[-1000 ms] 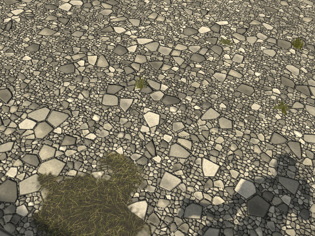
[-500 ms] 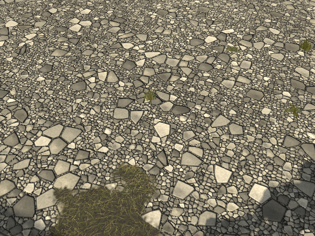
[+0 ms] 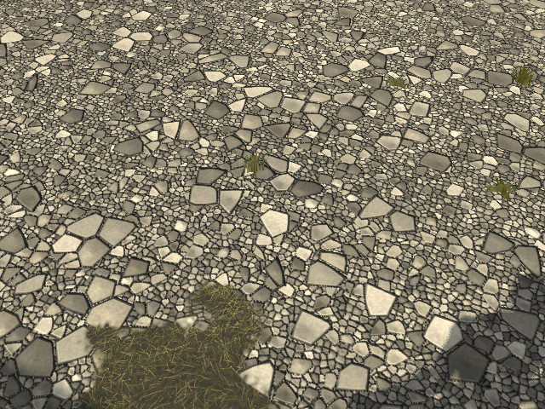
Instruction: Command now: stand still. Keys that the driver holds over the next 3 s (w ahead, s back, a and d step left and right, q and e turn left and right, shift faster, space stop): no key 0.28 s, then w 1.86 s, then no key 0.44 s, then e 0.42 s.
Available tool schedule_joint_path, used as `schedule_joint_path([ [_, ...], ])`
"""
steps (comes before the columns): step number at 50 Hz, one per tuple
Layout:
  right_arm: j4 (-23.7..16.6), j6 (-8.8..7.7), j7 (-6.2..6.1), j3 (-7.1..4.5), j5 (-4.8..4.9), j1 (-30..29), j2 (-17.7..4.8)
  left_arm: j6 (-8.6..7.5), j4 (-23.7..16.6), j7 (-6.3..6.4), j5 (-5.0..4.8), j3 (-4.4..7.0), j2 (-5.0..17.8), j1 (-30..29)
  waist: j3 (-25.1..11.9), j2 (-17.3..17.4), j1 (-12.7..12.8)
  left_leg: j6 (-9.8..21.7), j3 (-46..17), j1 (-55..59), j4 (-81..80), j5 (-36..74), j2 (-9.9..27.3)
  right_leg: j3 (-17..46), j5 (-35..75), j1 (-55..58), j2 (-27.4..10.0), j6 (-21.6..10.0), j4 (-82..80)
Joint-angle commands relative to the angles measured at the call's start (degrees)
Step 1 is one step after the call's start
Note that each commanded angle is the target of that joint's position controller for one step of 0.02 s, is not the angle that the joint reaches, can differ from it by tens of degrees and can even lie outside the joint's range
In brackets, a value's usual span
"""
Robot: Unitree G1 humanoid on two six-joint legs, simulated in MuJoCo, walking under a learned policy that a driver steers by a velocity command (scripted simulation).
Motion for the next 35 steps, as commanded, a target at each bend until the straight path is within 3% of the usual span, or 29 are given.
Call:
schedule_joint_path([
  [1, -0.63, -0.48, -0.16, -1.16, 0.03, -0.09, -6.15, -0.42, -0.98, 0.23, -0.05, 1.03, 5.59, 2.10, -0.40, -0.11, -0.03, 2.80, -3.59, 3.70, -3.24, 4.75, 3.20, 2.81, 5.77, -3.84, -2.60, -2.54, -4.34],
  [14, 4.67, -0.26, 0.05, -0.79, 0.18, 0.04, -6.04, -0.56, 2.64, 0.42, -0.03, 0.68, 5.04, 4.44, 0.11, -0.14, -0.25, 2.68, -3.01, 3.92, -3.83, 5.12, 2.95, 2.39, 6.37, -3.32, -2.27, -2.21, -4.90],
  [15, 5.31, -0.19, 0.01, -0.64, 0.19, 0.81, -5.49, -0.55, 3.37, 0.42, -0.03, 0.51, 4.42, 5.44, -1.14, -0.08, -0.28, 2.70, -2.73, 4.54, -4.30, 0.50, 2.59, 2.09, 1.94, -2.76, -1.85, -2.26, -5.38],
  [18, 5.62, -0.37, -0.27, -1.17, 0.67, 0.78, -6.48, -0.62, 3.41, 0.87, -0.69, 1.27, 6.26, 5.33, 2.07, -0.78, -0.10, 3.55, -1.25, -0.88, -2.11, -19.25, 0.64, 3.16, -16.00, -5.04, -1.43, -4.34, -4.95],
  [20, 5.13, -1.42, 0.18, -1.19, 0.64, -0.68, -5.82, -1.17, 3.17, 0.88, -0.82, 1.70, 6.75, 6.29, 5.50, -1.96, 0.80, 4.16, -1.06, -6.45, 0.25, -22.18, 0.34, 6.98, -22.40, -5.62, -3.81, -6.49, -6.31],
  [23, 3.84, -3.90, 1.67, -0.82, 0.38, -3.51, -3.46, -1.78, 3.98, 0.63, -1.61, 3.37, 10.41, 10.69, 6.53, -8.71, 2.46, 3.65, 2.16, -14.33, 11.10, -13.33, -0.10, 19.99, -26.88, 0.26, -13.54, -11.82, -12.45],
  [24, 3.64, -4.67, 2.23, -0.80, 0.56, -3.28, -3.40, -1.84, 3.83, 0.60, -1.79, 3.85, 11.18, 10.17, 7.27, -9.72, 1.90, 3.99, 1.87, -14.78, 13.31, -12.02, 1.26, 22.22, -25.70, -0.11, -15.87, -13.00, -13.00],
  [26, 4.71, -5.50, 2.88, -1.14, 1.54, 0.91, -4.17, -1.91, 1.79, 0.00, -2.46, 3.72, 10.07, 5.65, 7.56, -7.66, -1.48, 5.06, 1.83, -8.49, 10.01, -11.88, 2.06, 18.97, -20.08, -4.55, -14.52, -12.10, -11.49],
  [28, 8.05, -5.59, 2.52, -1.94, 1.56, 9.70, -5.55, -2.23, -0.32, -0.59, -2.77, 3.52, 8.70, 1.14, 6.21, -2.99, -5.41, 5.53, -0.47, 5.32, 2.94, -11.18, 2.50, 10.62, -11.36, -12.87, -7.69, -8.47, -3.25],
  [29, 9.69, -5.55, 2.18, -3.21, 1.84, 15.80, -9.23, -2.90, -1.76, -0.69, -2.43, 2.47, 4.94, -0.54, 4.84, 6.36, -7.41, 8.79, -11.70, 12.68, -3.90, -19.43, 8.08, 2.20, -5.30, -20.59, -0.57, -5.07, 10.28],
  [30, 10.34, -5.57, 2.34, -4.71, 2.21, 22.60, -14.30, -4.07, -3.15, -0.64, -1.36, 2.21, 3.76, -0.62, 2.38, 14.85, -9.51, 14.62, -29.73, 21.75, -10.29, -21.14, 17.83, -1.45, -9.39, -30.83, 3.44, -2.42, 25.77],
  [31, 9.51, -6.32, 2.44, -3.66, 1.46, 21.20, -10.96, -5.46, -3.65, -0.88, -2.11, 2.93, 6.16, -0.75, 3.26, 9.88, -7.82, 16.35, -34.48, 22.91, -10.94, -16.70, 20.75, 3.18, -14.58, -37.39, 2.17, -2.75, 37.56],
  [32, 8.07, -7.07, 2.58, -3.01, 0.84, 17.84, -8.70, -6.40, -3.28, -1.43, -3.16, 3.45, 7.27, 1.24, 3.84, 5.92, -4.95, 15.45, -29.41, 21.45, -10.23, -10.18, 19.73, 5.71, -11.66, -38.32, -0.30, -3.62, 42.34],
  [33, 6.75, -7.42, 2.76, -2.89, 0.75, 15.20, -8.14, -6.80, -2.74, -1.76, -3.21, 3.68, 7.22, 2.36, 3.24, 4.42, -3.36, 14.27, -24.33, 20.82, -10.59, -5.65, 18.57, 5.18, -8.19, -38.02, -2.47, -4.16, 42.87],
  [34, 5.64, -7.36, 2.93, -2.40, 1.45, 13.13, -6.86, -7.01, -2.96, -2.17, -2.75, 4.00, 7.22, 1.95, 3.86, 2.94, -2.35, 13.65, -20.72, 19.55, -11.69, -1.86, 17.69, 4.57, -5.58, -38.11, -4.75, -4.12, 41.30],
  [35, 5.15, -7.07, 2.89, -1.75, 1.44, 12.13, -5.19, -6.82, -3.35, -2.43, -2.33, 4.50, 7.60, 0.59, 3.87, 3.00, -1.89, 12.35, -16.46, 17.25, -12.59, 1.99, 16.04, 3.83, -3.31, -35.82, -6.13, -3.66, 38.68],
])
Next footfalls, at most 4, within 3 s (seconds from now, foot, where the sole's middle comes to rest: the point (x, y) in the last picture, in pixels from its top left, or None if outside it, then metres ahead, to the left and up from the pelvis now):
1.16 right None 0.57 -0.18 -0.97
1.60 left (262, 330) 0.83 0.06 -0.97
2.18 right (340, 243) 1.17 -0.21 -0.97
2.60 left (265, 228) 1.23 0.06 -0.97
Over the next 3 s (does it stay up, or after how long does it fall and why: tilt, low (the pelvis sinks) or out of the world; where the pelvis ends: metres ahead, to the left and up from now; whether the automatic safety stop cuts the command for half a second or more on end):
stays up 1.13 -0.12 -0.21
